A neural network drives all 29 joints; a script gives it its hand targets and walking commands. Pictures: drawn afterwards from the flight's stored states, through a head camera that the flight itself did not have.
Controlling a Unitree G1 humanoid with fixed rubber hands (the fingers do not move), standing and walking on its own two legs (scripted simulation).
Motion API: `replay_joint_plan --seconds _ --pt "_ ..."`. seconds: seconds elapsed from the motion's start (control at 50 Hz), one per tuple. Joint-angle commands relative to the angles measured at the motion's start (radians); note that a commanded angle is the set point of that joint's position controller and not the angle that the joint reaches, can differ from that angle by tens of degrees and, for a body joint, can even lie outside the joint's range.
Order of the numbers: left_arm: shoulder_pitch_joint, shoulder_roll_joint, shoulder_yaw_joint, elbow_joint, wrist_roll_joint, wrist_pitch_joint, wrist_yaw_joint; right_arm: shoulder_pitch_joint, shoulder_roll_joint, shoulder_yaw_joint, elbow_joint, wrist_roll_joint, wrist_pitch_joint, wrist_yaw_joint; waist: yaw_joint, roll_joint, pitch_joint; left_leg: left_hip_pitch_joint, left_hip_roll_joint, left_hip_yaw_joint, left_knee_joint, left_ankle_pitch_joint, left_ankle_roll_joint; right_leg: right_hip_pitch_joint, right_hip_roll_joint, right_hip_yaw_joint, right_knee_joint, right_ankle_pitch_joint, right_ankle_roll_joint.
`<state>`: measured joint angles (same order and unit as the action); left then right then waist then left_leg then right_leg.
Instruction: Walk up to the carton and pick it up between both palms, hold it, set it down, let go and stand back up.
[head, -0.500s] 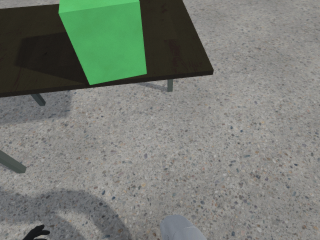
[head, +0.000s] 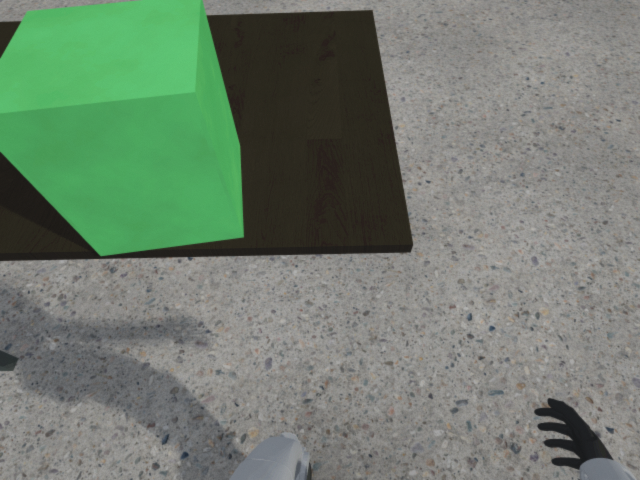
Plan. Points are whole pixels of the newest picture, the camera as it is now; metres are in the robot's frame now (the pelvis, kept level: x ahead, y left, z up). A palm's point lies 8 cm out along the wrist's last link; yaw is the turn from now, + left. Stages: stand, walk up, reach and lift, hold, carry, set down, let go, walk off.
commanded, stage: walk up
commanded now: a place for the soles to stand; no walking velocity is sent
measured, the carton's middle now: (146, 136) +0.50 +0.28 +0.11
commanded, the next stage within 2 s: none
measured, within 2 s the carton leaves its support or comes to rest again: neither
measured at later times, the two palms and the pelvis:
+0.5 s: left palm (186, 328) +0.30 +0.23 -0.06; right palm (591, 400) +0.26 -0.39 -0.18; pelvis +0.18 -0.08 -0.02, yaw +0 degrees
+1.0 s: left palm (134, 474) +0.12 +0.23 -0.04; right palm out of the picture +0.15 -0.42 -0.14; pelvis +0.07 -0.11 -0.01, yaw +0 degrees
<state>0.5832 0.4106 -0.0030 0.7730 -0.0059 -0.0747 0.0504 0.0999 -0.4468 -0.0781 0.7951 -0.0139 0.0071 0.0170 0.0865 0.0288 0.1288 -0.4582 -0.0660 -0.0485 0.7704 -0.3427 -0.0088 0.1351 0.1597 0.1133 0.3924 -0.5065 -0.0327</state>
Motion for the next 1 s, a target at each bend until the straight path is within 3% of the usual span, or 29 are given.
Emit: replay_joint_plan --seconds 0.0,0.02,0.04,0.1,0.14,0.18,0.22,0.24,0.26,0.3,0.32,0.36,0.4,0.46,0.5,0.58,0.62,0.68,0.7,0.72,0.74,0.76,0.78,0.8,0.84,0.9,0.94,0.96,0.98 --pt "0.007 0.127 0.074 -0.08 -0.06 -0.024 0.059 0.32 -0.212 -0.118 -0.051 -0.044 0.005 -0.003 -0.255 0.359 -0.414 1.099 0.328 -0.45 -0.151 0.869 0.401 -0.824 -0.014 -0.004 1.072 -0.273 0.169" --pt "-0.065 0.221 0.081 -0.089 -0.041 -0.033 0.066 0.353 -0.206 -0.106 -0.069 -0.004 0.004 -0.014 -0.313 0.252 -0.414 1.074 0.407 -0.636 -0.167 0.915 0.495 -0.904 -0.053 0.042 1.127 -0.243 0.143" --pt "-0.135 0.247 0.081 -0.11 -0.032 -0.045 0.074 0.36 -0.217 -0.106 -0.091 0.006 -0.005 -0.026 -0.336 0.214 -0.33 1.023 0.466 -0.664 -0.194 0.955 0.527 -1.043 -0.098 0.071 1.184 -0.244 0.134" --pt "-0.273 0.255 0.079 -0.132 -0.038 -0.075 0.061 0.256 -0.174 -0.079 -0.112 0.019 -0.006 -0.061 -0.303 0.11 -0.169 0.836 0.419 -0.485 -0.202 0.948 0.435 -1.117 -0.139 0.146 1.129 -0.248 0.066" --pt "-0.194 0.22 0.077 -0.109 -0.046 -0.092 0.058 0.126 -0.15 -0.068 -0.134 0.021 -0.025 -0.054 -0.193 -0.023 -0.078 0.661 0.351 -0.337 -0.222 0.862 0.329 -1.057 -0.17 0.09 0.875 -0.177 0.034" --pt "-0.225 0.196 0.088 -0.102 -0.047 -0.101 0.056 0.041 -0.163 -0.059 -0.133 -0.007 -0.027 -0.024 -0.149 -0.134 -0.035 0.51 0.229 -0.249 -0.199 0.798 0.248 -0.907 -0.193 -0.067 0.394 -0.015 0.053" --pt "0.064 0.187 0.13 0.043 -0.052 -0.095 0.054 -0.047 -0.177 -0.047 -0.145 0.0 -0.02 -0.001 0.041 -0.346 -0.175 0.06 0.001 -0.014 0.149 0.364 0.118 -0.171 -0.15 -0.177 -0.071 0.795 0.093" --pt "0.199 0.22 0.15 0.114 -0.034 -0.062 0.075 -0.019 -0.128 -0.035 -0.146 0.017 -0.006 0.007 0.086 -0.302 -0.297 -0.16 -0.013 -0.062 0.227 -0.089 0.094 0.129 -0.216 -0.048 0.077 0.885 0.103" --pt "0.198 0.255 0.162 0.112 -0.031 -0.022 0.081 0.058 -0.119 -0.014 -0.112 0.034 0.012 0.004 0.083 -0.289 -0.421 -0.247 0.008 -0.193 0.297 -0.24 0.07 0.291 -0.296 0.065 0.275 0.79 0.104" --pt "-0.046 0.203 0.139 0.036 -0.005 0.019 0.079 0.262 -0.113 -0.018 -0.011 -0.001 0.038 -0.012 -0.035 -0.044 -0.418 -0.162 -0.023 -0.245 0.329 -0.224 0.037 0.126 -0.38 0.181 0.277 0.6 0.077" --pt "-0.137 0.228 0.136 -0.008 0.002 0.029 0.082 0.283 -0.135 -0.032 -0.005 0.004 0.062 -0.01 -0.039 -0.05 -0.336 -0.132 -0.032 -0.215 0.364 -0.206 0.034 -0.079 -0.445 0.32 0.145 0.341 0.064" --pt "-0.277 0.357 0.144 -0.062 0.011 0.036 0.078 0.459 -0.211 -0.056 0.046 -0.001 0.126 0.004 -0.11 -0.275 -0.186 0.097 -0.079 -0.137 0.615 -0.208 0.034 -0.526 -0.541 0.472 -0.326 -0.215 0.04" --pt "-0.318 0.381 0.158 -0.055 -0.016 0.049 0.085 0.471 -0.217 -0.059 0.083 -0.016 0.146 0.015 -0.127 -0.345 -0.155 0.165 -0.118 -0.137 0.623 -0.137 0.052 -0.598 -0.454 0.482 -0.468 -0.329 0.29" --pt "-0.415 0.321 0.162 -0.057 0.015 0.055 0.075 0.6 -0.236 -0.073 0.14 -0.011 0.141 0.042 -0.2 -0.393 -0.24 0.312 -0.086 -0.03 0.451 -0.135 0.055 -0.558 -0.354 0.229 -0.421 -0.219 0.413" --pt "-0.454 0.279 0.165 -0.06 0.039 0.055 0.074 0.699 -0.226 -0.085 0.144 -0.021 0.133 0.041 -0.233 -0.366 -0.319 0.439 -0.069 0.068 0.327 -0.118 0.021 -0.482 -0.247 0.015 -0.362 -0.001 0.337" --pt "-0.273 0.215 0.136 -0.02 0.035 0.065 0.065 0.473 -0.169 -0.099 0.069 -0.039 0.119 0.038 -0.143 -0.145 -0.301 0.177 0.055 -0.011 -0.082 -0.255 0.055 -0.128 -0.376 0.101 -0.157 0.237 -0.005" --pt "-0.173 0.213 0.13 0.016 0.024 0.065 0.076 0.355 -0.137 -0.094 0.018 -0.048 0.111 0.043 -0.094 -0.039 -0.328 0.122 0.054 -0.042 -0.181 -0.255 0.093 -0.034 -0.405 0.151 -0.119 0.286 -0.048" --pt "-0.357 0.244 0.127 0.001 0.027 0.064 0.071 0.629 -0.182 -0.113 0.085 -0.063 0.124 0.069 -0.255 -0.06 -0.31 0.402 0.023 0.017 -0.371 -0.175 0.211 -0.319 -0.254 -0.003 -0.119 0.178 0.16" --pt "-0.39 0.207 0.114 -0.012 0.023 0.072 0.068 0.605 -0.222 -0.119 0.077 -0.058 0.125 0.072 -0.279 0.246 -0.288 0.281 0.164 -0.212 -0.584 -0.194 0.313 -0.329 -0.089 -0.125 0.286 0.067 0.15" --pt "-0.286 0.195 0.112 0.024 -0.011 0.084 0.08 0.254 -0.231 -0.104 -0.039 -0.078 0.124 0.063 -0.143 0.542 -0.168 -0.027 0.304 -0.448 -0.636 -0.235 0.361 -0.415 -0.02 -0.146 0.731 0.007 0.072" --pt "-0.248 0.249 0.131 0.028 -0.001 0.097 0.068 0.007 -0.235 -0.091 -0.124 -0.067 0.11 0.045 -0.075 0.454 -0.097 -0.208 0.366 -0.44 -0.637 -0.267 0.373 -0.417 -0.072 -0.04 0.948 0.031 0.037" --pt "-0.306 0.279 0.14 0.02 0.022 0.097 0.063 -0.017 -0.23 -0.074 -0.164 -0.057 0.109 0.029 -0.081 0.365 -0.033 -0.491 0.429 -0.547 -0.71 -0.479 0.371 -0.313 -0.097 0.002 1.108 0.045 0.0" --pt "-0.302 0.28 0.143 0.01 0.009 0.093 0.056 -0.044 -0.25 -0.073 -0.163 -0.075 0.103 0.014 -0.059 0.338 0.096 -0.658 0.402 -0.517 -0.718 -0.52 0.359 -0.259 -0.123 0.045 1.163 0.058 0.005" --pt "-0.251 0.309 0.155 0.021 -0.01 0.094 0.045 -0.171 -0.243 -0.061 -0.184 -0.072 0.096 0.006 0.002 0.335 0.096 -0.691 0.322 -0.34 -0.658 -0.39 0.312 -0.226 -0.122 0.06 1.191 0.101 0.002" --pt "-0.016 0.299 0.153 0.075 -0.022 0.09 0.043 -0.294 -0.203 -0.053 -0.226 -0.076 0.083 -0.004 0.123 0.113 0.186 -0.687 0.259 -0.162 -0.436 -0.131 0.237 -0.167 -0.193 0.057 1.035 0.075 -0.048" --pt "-0.122 0.262 0.154 0.027 -0.017 0.044 0.035 0.075 -0.227 -0.08 -0.138 -0.061 0.076 0.016 -0.029 -0.06 0.248 -0.235 0.117 -0.137 -0.175 -0.011 0.197 -0.394 -0.221 -0.135 0.28 0.036 -0.015" --pt "-0.164 0.21 0.138 0.036 0.022 0.006 0.062 0.178 -0.187 -0.07 -0.088 -0.037 0.075 0.013 -0.048 -0.191 0.209 0.071 0.076 -0.09 0.033 0.209 0.143 -0.394 -0.216 -0.131 -0.151 0.173 0.063" --pt "-0.105 0.231 0.142 0.057 0.044 -0.001 0.065 0.206 -0.161 -0.064 -0.088 -0.021 0.08 0.019 -0.043 -0.217 0.171 0.067 0.07 -0.115 0.133 0.196 0.136 -0.344 -0.258 -0.06 -0.138 0.329 0.078" --pt "-0.111 0.229 0.123 0.054 0.047 -0.002 0.066 0.217 -0.144 -0.07 -0.098 -0.032 0.088 0.022 -0.075 -0.224 0.181 -0.058 0.036 -0.095 0.191 -0.155 0.117 -0.254 -0.309 0.061 -0.059 0.571 0.061"
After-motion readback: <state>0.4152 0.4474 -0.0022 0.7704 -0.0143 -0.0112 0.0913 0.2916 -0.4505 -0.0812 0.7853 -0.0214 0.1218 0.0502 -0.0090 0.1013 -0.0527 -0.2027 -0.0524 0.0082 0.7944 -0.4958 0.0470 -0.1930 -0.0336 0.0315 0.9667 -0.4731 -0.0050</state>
